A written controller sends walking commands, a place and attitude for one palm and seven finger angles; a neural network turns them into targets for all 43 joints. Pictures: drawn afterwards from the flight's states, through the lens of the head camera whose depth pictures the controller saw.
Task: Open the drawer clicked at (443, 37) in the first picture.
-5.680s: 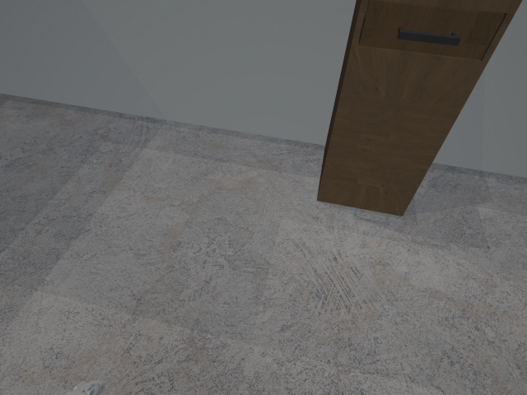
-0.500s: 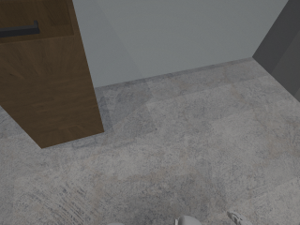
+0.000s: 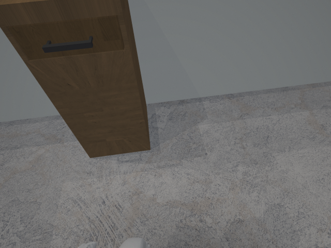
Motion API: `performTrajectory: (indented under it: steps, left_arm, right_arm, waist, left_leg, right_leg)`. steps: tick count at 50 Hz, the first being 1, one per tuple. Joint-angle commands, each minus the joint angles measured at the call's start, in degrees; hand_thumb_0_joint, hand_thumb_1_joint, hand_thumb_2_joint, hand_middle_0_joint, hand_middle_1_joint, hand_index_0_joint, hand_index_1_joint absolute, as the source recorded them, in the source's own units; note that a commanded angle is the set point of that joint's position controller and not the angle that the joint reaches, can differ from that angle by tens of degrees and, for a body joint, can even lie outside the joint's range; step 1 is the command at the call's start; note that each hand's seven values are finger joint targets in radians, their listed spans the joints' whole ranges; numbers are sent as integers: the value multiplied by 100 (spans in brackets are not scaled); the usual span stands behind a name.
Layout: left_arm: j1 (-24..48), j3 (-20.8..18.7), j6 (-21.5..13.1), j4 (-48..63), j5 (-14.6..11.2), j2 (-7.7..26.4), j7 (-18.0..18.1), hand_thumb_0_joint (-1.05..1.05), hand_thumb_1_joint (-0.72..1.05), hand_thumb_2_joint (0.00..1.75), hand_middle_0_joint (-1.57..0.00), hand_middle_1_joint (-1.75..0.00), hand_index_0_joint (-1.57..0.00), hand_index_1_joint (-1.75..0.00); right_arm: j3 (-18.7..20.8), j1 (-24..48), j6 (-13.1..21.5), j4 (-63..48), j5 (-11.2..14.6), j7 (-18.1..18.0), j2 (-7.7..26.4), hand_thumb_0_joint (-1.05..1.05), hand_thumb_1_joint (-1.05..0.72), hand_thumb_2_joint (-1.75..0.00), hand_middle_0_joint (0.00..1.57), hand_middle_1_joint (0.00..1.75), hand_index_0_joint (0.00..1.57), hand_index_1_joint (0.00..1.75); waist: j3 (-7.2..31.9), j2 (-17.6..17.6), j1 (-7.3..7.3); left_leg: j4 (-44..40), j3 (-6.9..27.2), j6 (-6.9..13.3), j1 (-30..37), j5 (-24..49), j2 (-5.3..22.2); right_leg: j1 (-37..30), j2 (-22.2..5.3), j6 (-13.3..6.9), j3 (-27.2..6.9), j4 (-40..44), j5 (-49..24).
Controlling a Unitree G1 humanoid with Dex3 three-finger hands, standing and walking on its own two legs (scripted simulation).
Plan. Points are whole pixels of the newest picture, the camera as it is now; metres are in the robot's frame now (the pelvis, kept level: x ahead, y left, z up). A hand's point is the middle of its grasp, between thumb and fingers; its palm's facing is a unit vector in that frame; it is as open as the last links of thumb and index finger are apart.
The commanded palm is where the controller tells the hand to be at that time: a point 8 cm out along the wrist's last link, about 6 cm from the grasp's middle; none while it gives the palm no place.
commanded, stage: turn to face it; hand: left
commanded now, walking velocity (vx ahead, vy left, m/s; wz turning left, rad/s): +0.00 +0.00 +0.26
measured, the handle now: (69, 43) +0.78 +0.39 +0.10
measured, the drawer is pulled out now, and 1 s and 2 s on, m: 0.00 0.00 0.00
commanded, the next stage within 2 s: take the last steps up to it in 0.06 s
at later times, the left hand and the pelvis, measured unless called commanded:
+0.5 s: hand out of the picture +0.03 +0.25 -0.17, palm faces +0.13 -0.97 -0.20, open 7.4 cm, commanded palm none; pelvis +0.02 +0.05 +0.01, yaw +6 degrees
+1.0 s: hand out of the picture +0.06 +0.19 -0.17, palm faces +0.25 -0.96 -0.15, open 7.3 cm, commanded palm none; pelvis +0.15 +0.05 +0.00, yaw +10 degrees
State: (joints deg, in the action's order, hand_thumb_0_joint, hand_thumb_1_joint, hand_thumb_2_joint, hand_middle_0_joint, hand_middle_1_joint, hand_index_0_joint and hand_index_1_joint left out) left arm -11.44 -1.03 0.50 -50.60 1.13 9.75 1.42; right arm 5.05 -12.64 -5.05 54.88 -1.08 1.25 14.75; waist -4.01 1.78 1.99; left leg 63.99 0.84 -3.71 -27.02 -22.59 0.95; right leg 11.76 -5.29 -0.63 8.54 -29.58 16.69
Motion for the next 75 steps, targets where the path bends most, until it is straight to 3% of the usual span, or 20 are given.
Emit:
performTrajectory:
  steps: [1, 8, 10, 11, 15, 29, 31, 32, 33, 35, 40, 50, 53, 55, 57, 59, 62, 70, 72, 75]
  left_arm:
    - [-511, -384, -117, 95, 57, 1299, 70, 0, 90, 90, -20, -30, -20, -30]
    - [-410, -429, -23, -194, -7, 1378, 57, 0, 90, 90, -20, -30, -20, -30]
    - [-527, -296, 9, -43, -83, 737, -9, 0, 90, 90, -20, -30, -20, -30]
    - [-152, -216, 49, 55, -9, 725, 1, 0, 90, 90, -20, -30, -20, -30]
    - [-42, -264, -18, -315, 33, 750, -176, 0, 90, 90, -20, -30, -20, -30]
    - [-294, -204, -203, -605, 40, 372, -229, 0, 90, 90, -20, -30, -20, -30]
    - [-1184, -310, -308, -910, 70, 788, -166, 0, 90, 90, -20, -30, -20, -30]
    - [-1798, -422, -347, -1062, 82, 1279, -119, 0, 90, 90, -20, -30, -20, -30]
    - [-2053, -452, -348, -1092, -15, 1467, -86, 0, 90, 90, -20, -30, -20, -30]
    - [-1297, -362, -331, -967, -1, 1001, -35, 0, 90, 90, -20, -30, -20, -30]
    - [-897, -221, -454, -908, 18, 504, -5, 0, 90, 90, -20, -30, -20, -30]
    - [-1418, -272, -473, -1321, 57, 670, -18, 0, 90, 90, -20, -30, -20, -30]
    - [-1313, -275, -380, -1341, 26, 574, -17, 0, 90, 90, -20, -30, -20, -30]
    - [-1576, -172, -356, -1179, -51, 37, -72, 0, 90, 90, -20, -30, -20, -30]
    - [-898, -164, -314, -964, 3, 136, -44, 0, 90, 90, -20, -30, -20, -30]
    - [-672, -201, -301, -1013, 31, 126, -137, 0, 90, 90, -20, -30, -20, -30]
    - [-1055, -195, -195, -1126, 47, -60, -155, 0, 90, 90, -20, -30, -20, -30]
    - [-583, -109, -75, -889, -11, -31, -42, 0, 90, 90, -20, -30, -20, -30]
    - [-797, -152, -92, -962, -7, 254, -2, 0, 90, 90, -20, -30, -20, -30]
    - [-622, -225, -110, -858, -9, 993, 67, 0, 90, 90, -20, -30, -20, -30]
  right_arm:
    - [-30, 565, 182, -469, 21, -2, 212, 0, -90, -90, 20, 30, 20, 30]
    - [-130, 57, 368, -214, 53, -71, 259, 0, -90, -90, 20, 30, 20, 30]
    - [12, -313, 460, -172, -36, -94, 1087, 0, -90, -90, 20, 30, 20, 30]
    - [27, -533, 422, -78, -43, -135, 1213, 0, -90, -90, 20, 30, 20, 30]
    - [-154, -185, 584, -32, -32, -249, 588, 0, -90, -90, 20, 30, 20, 30]
    - [-141, -725, 709, 502, -39, -247, 369, 0, -90, -90, 20, 30, 20, 30]
    - [-190, -733, 751, 518, 20, -219, 82, 0, -90, -90, 20, 30, 20, 30]
    - [-247, -673, 787, 337, 43, -177, -229, 0, -90, -90, 20, 30, 20, 30]
    - [-185, -438, 725, 201, 8, -158, 92, 0, -90, -90, 20, 30, 20, 30]
    - [-91, -76, 659, 220, -20, -88, 44, 0, -90, -90, 20, 30, 20, 30]
    - [-113, -795, 484, 540, -72, -12, -370, 0, -90, -90, 20, 30, 20, 30]
    - [-160, 248, 686, 104, -8, 77, -436, 0, -90, -90, 20, 30, 20, 30]
    - [-136, -639, 782, 408, -31, -12, -186, 0, -90, -90, 20, 30, 20, 30]
    - [75, -1842, 833, 703, -89, -165, 843, 0, -90, -90, 20, 30, 20, 30]
    - [25, -1591, 771, 686, -58, -249, 710, 0, -90, -90, 20, 30, 20, 30]
    - [-124, -852, 810, 497, -43, -250, 182, 0, -90, -90, 20, 30, 20, 30]
    - [-188, -606, 912, 453, -27, -285, -58, 0, -90, -90, 20, 30, 20, 30]
    - [-224, -450, 762, 581, -43, -328, 11, 0, -90, -90, 20, 30, 20, 30]
    - [-219, -412, 693, 658, 6, -334, -46, 0, -90, -90, 20, 30, 20, 30]
    - [-192, -821, 520, 692, 96, -259, -375, 0, -90, -90, 20, 30, 20, 30]
  waist:
    - [363, -1176, -423]
    - [728, -1098, -146]
    - [983, 1365, 2]
    - [847, 1401, 186]
    - [74, 866, -47]
    - [-199, 434, -279]
    - [134, -480, -676]
    - [238, -1789, -874]
    - [302, -1996, -992]
    - [-508, -1097, -661]
    - [-262, -828, -151]
    - [-310, -980, -395]
    - [-27, -407, 54]
    - [854, 1961, 334]
    - [569, 1397, 379]
    - [-162, 558, 75]
    - [83, 467, -211]
    - [138, 462, -296]
    - [140, 159, -462]
    - [268, -805, -210]
  left_leg:
    - [-915, -265, -54, -115, -352, 47]
    - [-3922, -622, 176, 1803, 1040, -2]
    - [-4390, 1493, 1020, 3058, 3144, 1880]
    - [-4675, 1754, 1470, 2775, 2550, 2226]
    - [-5039, 1069, 1304, 2195, 1384, 1421]
    - [-4657, 650, 1178, 1416, 783, 1133]
    - [-3170, 109, 802, 360, 360, 537]
    - [-1677, -613, 528, -710, -591, -104]
    - [-614, -241, 550, -859, -1140, 70]
    - [200, 16, 548, -1114, -245, 428]
    - [-353, -342, 251, -401, 956, 618]
    - [-2580, -763, 309, 185, 872, 516]
    - [-3568, -978, 348, 1962, 1188, 292]
    - [-4577, 1545, 1052, 3576, 1627, 2263]
    - [-5067, 1892, 1429, 2812, 612, 2489]
    - [-5268, 1044, 1292, 1740, 721, 2073]
    - [-5248, 71, 1160, 1442, 1895, 1664]
    - [-4545, -426, 1140, 1678, 3670, 1460]
    - [-4063, -530, 777, 1456, 3143, 1208]
    - [-3272, -789, 278, 990, 357, 294]
  right_leg:
    - [-663, -1394, -650, -843, 887, -2797]
    - [-188, -1179, -207, -409, -71, -2611]
    - [1560, -217, 430, 108, -1545, 1097]
    - [1783, -59, 411, -183, -2440, 2083]
    - [2143, -119, 313, -586, -3369, 795]
    - [182, 241, 288, -88, -191, -118]
    - [-1476, -365, 42, -925, 673, 190]
    - [-2100, -1699, -517, -2735, 1453, 632]
    - [-1596, -2159, -861, -3648, 2126, 1675]
    - [-328, -1995, -876, -3296, 2443, 2622]
    - [291, -1153, -459, -1086, 2314, 588]
    - [-246, -1239, -631, -781, 1761, -638]
    - [344, -828, -352, -375, 533, -845]
    - [1809, 268, 107, 281, -2413, 1583]
    - [2367, 82, -40, -455, -3934, 1642]
    - [2234, -238, -2, -625, -3910, 792]
    - [1585, -229, 123, -536, -3240, 323]
    - [611, 36, 235, -379, -686, -289]
    - [-96, -1, 227, -400, 344, -1339]
    - [-402, -1322, -486, -1470, 341, -4552]
